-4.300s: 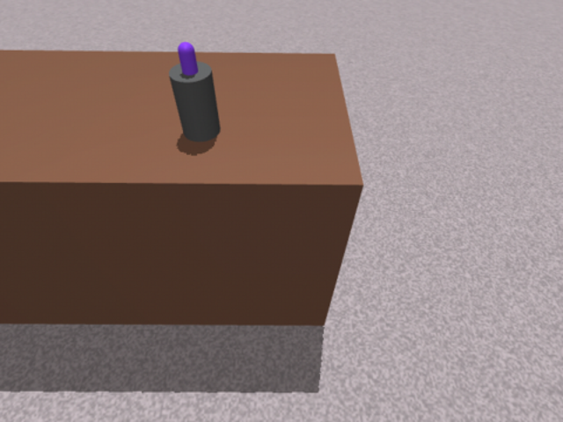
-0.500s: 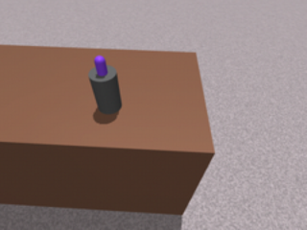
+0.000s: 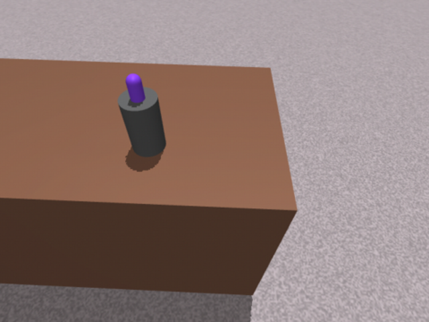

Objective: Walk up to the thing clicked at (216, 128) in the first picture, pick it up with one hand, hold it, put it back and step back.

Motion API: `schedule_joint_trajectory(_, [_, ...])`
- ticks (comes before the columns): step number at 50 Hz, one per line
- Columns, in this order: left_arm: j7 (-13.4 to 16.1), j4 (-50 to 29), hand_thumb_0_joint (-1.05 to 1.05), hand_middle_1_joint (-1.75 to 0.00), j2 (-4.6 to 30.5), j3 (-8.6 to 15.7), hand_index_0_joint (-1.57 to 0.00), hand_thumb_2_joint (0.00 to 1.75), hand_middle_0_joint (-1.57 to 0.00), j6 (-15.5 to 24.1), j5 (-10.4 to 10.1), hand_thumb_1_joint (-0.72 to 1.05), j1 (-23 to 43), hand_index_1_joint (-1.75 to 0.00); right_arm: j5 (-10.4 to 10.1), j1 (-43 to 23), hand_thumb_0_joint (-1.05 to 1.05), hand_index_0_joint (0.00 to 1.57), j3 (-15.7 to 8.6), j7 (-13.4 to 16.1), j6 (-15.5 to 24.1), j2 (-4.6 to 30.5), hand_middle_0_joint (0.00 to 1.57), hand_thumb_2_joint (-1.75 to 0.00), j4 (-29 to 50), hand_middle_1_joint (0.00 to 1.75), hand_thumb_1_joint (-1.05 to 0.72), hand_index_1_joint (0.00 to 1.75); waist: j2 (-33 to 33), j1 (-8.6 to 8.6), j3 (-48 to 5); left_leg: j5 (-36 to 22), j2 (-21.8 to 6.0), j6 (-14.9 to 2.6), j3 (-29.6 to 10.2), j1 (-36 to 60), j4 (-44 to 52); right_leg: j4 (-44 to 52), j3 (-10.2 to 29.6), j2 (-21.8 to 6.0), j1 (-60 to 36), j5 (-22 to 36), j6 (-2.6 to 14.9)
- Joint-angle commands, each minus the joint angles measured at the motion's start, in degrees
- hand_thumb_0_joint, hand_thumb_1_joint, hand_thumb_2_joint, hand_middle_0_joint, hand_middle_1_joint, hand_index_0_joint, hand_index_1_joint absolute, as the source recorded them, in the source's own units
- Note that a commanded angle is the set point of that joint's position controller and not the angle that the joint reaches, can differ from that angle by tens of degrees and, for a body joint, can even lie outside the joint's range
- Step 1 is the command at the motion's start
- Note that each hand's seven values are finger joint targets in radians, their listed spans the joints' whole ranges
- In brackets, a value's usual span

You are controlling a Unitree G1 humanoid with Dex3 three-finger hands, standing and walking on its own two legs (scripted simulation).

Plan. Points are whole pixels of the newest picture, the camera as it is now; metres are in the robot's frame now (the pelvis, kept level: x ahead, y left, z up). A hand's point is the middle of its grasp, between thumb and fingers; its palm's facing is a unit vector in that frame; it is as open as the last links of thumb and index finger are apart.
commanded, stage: stand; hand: left
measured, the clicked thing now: (141, 114) +0.53 +0.19 +0.07
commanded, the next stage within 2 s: rise first in 1.74 s
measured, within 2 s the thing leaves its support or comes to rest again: neither
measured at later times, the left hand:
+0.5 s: hand out of the picture +0.07 +0.25 -0.16, palm faces -0.03 -0.94 -0.34, open 7.4 cm
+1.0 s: hand out of the picture +0.08 +0.25 -0.16, palm faces -0.03 -0.94 -0.35, open 7.4 cm
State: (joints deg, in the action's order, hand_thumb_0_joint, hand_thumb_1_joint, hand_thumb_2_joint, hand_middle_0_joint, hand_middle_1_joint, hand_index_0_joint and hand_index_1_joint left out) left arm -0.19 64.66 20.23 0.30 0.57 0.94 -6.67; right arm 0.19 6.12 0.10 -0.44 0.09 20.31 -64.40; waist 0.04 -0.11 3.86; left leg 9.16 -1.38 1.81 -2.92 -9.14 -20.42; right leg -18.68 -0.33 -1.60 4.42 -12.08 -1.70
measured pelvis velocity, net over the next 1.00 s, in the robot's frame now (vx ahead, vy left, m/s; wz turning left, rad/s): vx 0.01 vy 0.00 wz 0.00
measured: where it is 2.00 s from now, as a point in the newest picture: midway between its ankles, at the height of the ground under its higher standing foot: outside the picture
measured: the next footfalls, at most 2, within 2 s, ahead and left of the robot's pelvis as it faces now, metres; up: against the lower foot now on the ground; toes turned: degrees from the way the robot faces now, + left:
none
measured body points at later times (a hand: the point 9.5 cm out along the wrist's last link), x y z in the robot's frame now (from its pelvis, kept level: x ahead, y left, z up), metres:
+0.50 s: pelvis +0.00 +0.00 +0.00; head +0.02 +0.00 +0.45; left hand +0.07 +0.30 -0.14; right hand +0.08 -0.30 -0.13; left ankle +0.02 +0.14 -0.75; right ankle -0.02 -0.14 -0.75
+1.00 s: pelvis +0.01 +0.00 +0.00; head +0.02 +0.00 +0.45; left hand +0.08 +0.30 -0.13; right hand +0.09 -0.30 -0.13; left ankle +0.02 +0.14 -0.75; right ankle -0.02 -0.14 -0.75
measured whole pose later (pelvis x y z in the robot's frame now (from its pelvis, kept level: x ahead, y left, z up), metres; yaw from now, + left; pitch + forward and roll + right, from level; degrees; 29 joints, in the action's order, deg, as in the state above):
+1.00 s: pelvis +0.01 +0.00 +0.00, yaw +0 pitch -2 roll +0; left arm -0.2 63.7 20.3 0.2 0.4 0.9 -6.9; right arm 0.2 6.0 0.6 -0.2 0.3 20.3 -63.7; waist -0.2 0.1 3.7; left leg 9.8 -1.5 2.1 -2.7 -8.6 -20.3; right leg -19.3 -0.2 -1.5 4.3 -13.0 -1.5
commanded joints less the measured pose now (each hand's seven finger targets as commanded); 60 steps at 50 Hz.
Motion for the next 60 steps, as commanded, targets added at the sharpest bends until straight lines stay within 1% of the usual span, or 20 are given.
schedule_joint_trajectory(1, [0.60, -3.37, 0.00, -0.30, 12.57, 2.30, -0.20, 0.90, -0.20, 1.12, -0.38, 0.90, 1.54, -0.30, 0.15, -2.71, 0.00, 0.20, -2.37, 0.56, 1.28, 12.06, 0.20, -0.90, 3.24, 0.30, -0.90, 0.30, -0.48, 0.06, -4.46, -7.26, -5.28, -2.51, -3.84, 1.90, 2.86, 3.70, 3.53, -5.75, 1.55, 4.95, 2.34])
schedule_joint_trajectory(2, [0.57, -3.50, 0.00, -0.30, 12.52, 2.35, -0.20, 0.90, -0.20, 1.14, -0.31, 0.90, 1.29, -0.30, 0.14, -2.26, 0.00, 0.20, -2.43, 0.61, 1.25, 12.34, 0.20, -0.90, 3.28, 0.30, -0.90, 0.30, -0.06, 0.16, -5.09, -7.08, -5.44, -2.89, -3.57, 2.09, 2.36, 3.82, 3.72, -5.97, 1.18, 5.41, 2.41])
schedule_joint_trajectory(4, [0.61, -3.55, 0.00, -0.30, 12.63, 2.28, -0.20, 0.90, -0.20, 1.19, -0.28, 0.90, 1.00, -0.30, 0.17, -2.73, 0.00, 0.20, -2.38, 0.58, 1.33, 12.28, 0.20, -0.90, 3.41, 0.30, -0.90, 0.30, -0.05, 0.19, -5.31, -9.61, -5.53, -2.62, -3.71, 3.05, 2.25, 3.44, 3.43, -5.84, 1.64, 7.07, 2.38])
schedule_joint_trajectory(5, [0.60, -3.48, 0.00, -0.30, 12.69, 2.33, -0.20, 0.90, -0.20, 1.23, -0.40, 0.90, 1.00, -0.30, 0.08, -2.06, 0.00, 0.20, -2.31, 0.61, 1.35, 12.34, 0.20, -0.90, 3.32, 0.30, -0.90, 0.30, -0.39, 0.00, -5.49, -9.25, -5.51, -2.83, -3.52, 2.70, 2.18, 3.54, 3.79, -6.07, 0.86, 7.43, 2.36])
schedule_joint_trajectory(7, [0.56, -3.56, 0.00, -0.30, 12.50, 2.25, -0.20, 0.90, -0.20, 1.15, -0.45, 0.90, 1.14, -0.30, 0.16, -2.19, 0.00, 0.20, -2.25, 0.63, 1.35, 12.34, 0.20, -0.90, 3.23, 0.30, -0.90, 0.30, -0.67, 0.15, -4.57, -7.46, -5.51, -2.72, -3.69, 2.06, 2.62, 3.57, 3.76, -5.92, 1.45, 5.51, 2.38])
schedule_joint_trajectory(12, [0.55, -3.53, 0.00, -0.30, 12.48, 2.24, -0.20, 0.90, -0.20, 1.09, -0.46, 0.90, 0.72, -0.30, 0.15, -2.11, 0.00, 0.20, -2.20, 0.62, 1.32, 12.25, 0.20, -0.90, 3.47, 0.30, -0.90, 0.30, -0.67, 0.23, -4.63, -7.43, -5.46, -2.81, -3.74, 1.89, 2.66, 3.55, 3.59, -5.87, 1.16, 5.25, 2.38])
schedule_joint_trajectory(13, [0.56, -3.59, 0.00, -0.30, 12.69, 2.33, -0.20, 0.90, -0.20, 1.06, -0.35, 0.90, 1.27, -0.30, 0.17, -1.99, 0.00, 0.20, -2.18, 0.65, 1.30, 12.06, 0.20, -0.90, 3.48, 0.30, -0.90, 0.30, -0.31, -0.04, -4.60, -7.20, -5.39, -2.76, -3.62, 1.73, 2.80, 3.32, 3.64, -5.86, 1.26, 5.17, 2.47])
schedule_joint_trajectory(17, [0.42, -3.64, 0.00, -0.30, 12.33, 2.23, -0.20, 0.90, -0.20, 0.92, -0.32, 0.90, 1.08, -0.30, 0.24, -2.05, 0.00, 0.20, -2.23, 0.66, 1.31, 12.36, 0.20, -0.90, 3.48, 0.30, -0.90, 0.30, -1.19, 0.07, -3.90, -4.72, -5.17, -2.65, -3.74, 0.93, 3.25, 3.73, 3.59, -5.74, 1.72, 3.62, 2.52])
schedule_joint_trajectory(21, [0.42, -3.54, 0.00, -0.30, 12.70, 2.36, -0.20, 0.90, -0.20, 0.97, -0.24, 0.90, 0.56, -0.30, 0.12, -2.19, 0.00, 0.20, -2.28, 0.61, 1.29, 12.41, 0.20, -0.90, 3.49, 0.30, -0.90, 0.30, -0.42, 0.16, -3.94, -4.19, -5.06, -2.65, -3.82, 1.57, 3.35, 3.78, 3.70, -5.64, 2.43, 3.20, 2.51])
schedule_joint_trajectory(23, [0.51, -3.79, 0.00, -0.30, 12.87, 2.41, -0.20, 0.90, -0.20, 1.14, -0.31, 0.90, 0.90, -0.30, 0.18, -2.18, 0.00, 0.20, -2.33, 0.63, 1.37, 12.36, 0.20, -0.90, 3.66, 0.30, -0.90, 0.30, 0.21, 0.21, -5.22, -8.20, -5.56, -2.81, -3.80, 2.77, 2.26, 3.39, 3.85, -6.03, 1.74, 5.42, 2.59])
schedule_joint_trajectory(25, [0.48, -4.06, 0.00, -0.30, 12.64, 2.29, -0.20, 0.90, -0.20, 1.24, -0.42, 0.90, 0.89, -0.30, 0.26, -1.89, 0.00, 0.20, -2.27, 0.66, 1.45, 12.44, 0.20, -0.90, 3.58, 0.30, -0.90, 0.30, -0.29, 0.12, -5.86, -9.69, -5.50, -2.79, -3.40, 3.04, 1.79, 3.23, 3.96, -6.20, 1.27, 7.61, 2.50])
schedule_joint_trajectory(29, [0.52, -3.72, 0.00, -0.30, 12.66, 2.26, -0.20, 0.90, -0.20, 1.00, -0.41, 0.90, 0.46, -0.30, 0.15, -1.99, 0.00, 0.20, -2.10, 0.74, 1.37, 12.19, 0.20, -0.90, 3.42, 0.30, -0.90, 0.30, -0.91, 0.23, -5.41, -8.33, -5.49, -2.66, -3.55, 2.63, 2.31, 2.96, 3.87, -6.00, 0.99, 6.50, 2.56])
schedule_joint_trajectory(35, [0.54, -3.65, 0.00, -0.30, 12.62, 2.26, -0.20, 0.90, -0.20, 0.89, -0.41, 0.90, 0.28, -0.30, 0.10, -1.72, 0.00, 0.20, -2.06, 0.78, 1.35, 12.24, 0.20, -0.90, 3.37, 0.30, -0.90, 0.30, -0.50, 0.25, -5.29, -9.07, -5.33, -2.68, -3.38, 2.46, 2.31, 2.83, 3.78, -5.97, 0.82, 7.67, 2.49])
schedule_joint_trajectory(37, [0.56, -3.87, 0.00, -0.30, 12.67, 2.38, -0.20, 0.90, -0.20, 0.95, -0.45, 0.90, 0.54, -0.30, 0.16, -1.69, 0.00, 0.20, -2.08, 0.84, 1.42, 12.22, 0.20, -0.90, 3.52, 0.30, -0.90, 0.30, -0.79, 0.25, -5.83, -10.70, -5.42, -2.67, -3.19, 2.83, 2.05, 2.57, 3.84, -6.05, 0.50, 8.80, 2.56])
schedule_joint_trajectory(41, [0.62, -3.75, 0.00, -0.30, 12.47, 2.32, -0.20, 0.90, -0.20, 0.81, -0.46, 0.90, 0.12, -0.30, 0.12, -2.29, 0.00, 0.20, -2.10, 0.84, 1.44, 12.35, 0.20, -0.90, 3.59, 0.30, -0.90, 0.30, -0.82, 0.55, -5.24, -11.05, -5.56, -2.49, -3.46, 3.36, 2.16, 2.45, 3.36, -5.71, 1.28, 8.07, 2.51])
schedule_joint_trajectory(44, [0.57, -3.87, 0.00, -0.30, 12.48, 2.25, -0.20, 0.90, -0.20, 0.86, -0.38, 0.90, 0.41, -0.30, 0.14, -2.20, 0.00, 0.20, -2.12, 0.81, 1.38, 12.29, 0.20, -0.90, 3.62, 0.30, -0.90, 0.30, -0.12, 0.44, -4.99, -9.82, -5.53, -2.42, -3.44, 3.24, 2.14, 2.88, 3.45, -5.70, 1.58, 7.03, 2.47])
schedule_joint_trajectory(47, [0.58, -3.89, 0.00, -0.30, 12.52, 2.29, -0.20, 0.90, -0.20, 0.90, -0.37, 0.90, 0.75, -0.30, 0.14, -1.90, 0.00, 0.20, -2.10, 0.86, 1.33, 12.11, 0.20, -0.90, 3.66, 0.30, -0.90, 0.30, -0.23, 0.20, -5.43, -9.58, -5.42, -2.73, -3.02, 3.11, 1.76, 3.06, 4.02, -6.19, 0.86, 8.46, 2.70])
schedule_joint_trajectory(49, [0.62, -3.95, 0.00, -0.30, 12.72, 2.33, -0.20, 0.90, -0.20, 0.91, -0.41, 0.90, 0.46, -0.30, 0.16, -2.15, 0.00, 0.20, -2.09, 0.81, 1.41, 12.14, 0.20, -0.90, 3.63, 0.30, -0.90, 0.30, -0.48, 0.26, -5.38, -11.01, -5.44, -2.38, -3.28, 3.46, 2.25, 2.62, 3.59, -5.87, 1.13, 9.06, 2.59])
schedule_joint_trajectory(53, [0.67, -4.19, 0.00, -0.30, 12.55, 2.28, -0.20, 0.90, -0.20, 1.00, -0.42, 0.90, 0.60, -0.30, 0.16, -2.04, 0.00, 0.20, -2.17, 0.91, 1.44, 12.24, 0.20, -0.90, 3.72, 0.30, -0.90, 0.30, -0.31, 0.34, -6.24, -12.47, -5.77, -2.51, -2.90, 4.16, 1.47, 2.50, 3.77, -6.14, 0.52, 10.73, 2.53])
schedule_joint_trajectory(60, [0.73, -4.07, 0.00, -0.30, 12.44, 2.23, -0.20, 0.90, -0.20, 1.01, -0.43, 0.90, 0.41, -0.30, 0.13, -2.12, 0.00, 0.20, -2.26, 0.81, 1.21, 12.32, 0.20, -0.90, 3.65, 0.30, -0.90, 0.30, -0.36, 0.21, -4.94, -10.03, -5.34, -2.51, -2.76, 3.54, 1.88, 3.29, 3.91, -5.86, 1.30, 9.36, 2.52])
